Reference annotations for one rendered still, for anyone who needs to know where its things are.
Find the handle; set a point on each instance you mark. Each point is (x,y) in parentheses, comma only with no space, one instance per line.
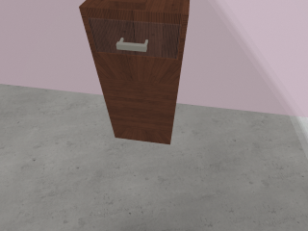
(139,5)
(131,46)

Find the cabinet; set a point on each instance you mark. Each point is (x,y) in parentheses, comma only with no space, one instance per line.
(140,92)

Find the drawer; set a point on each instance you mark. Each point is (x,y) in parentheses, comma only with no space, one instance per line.
(163,38)

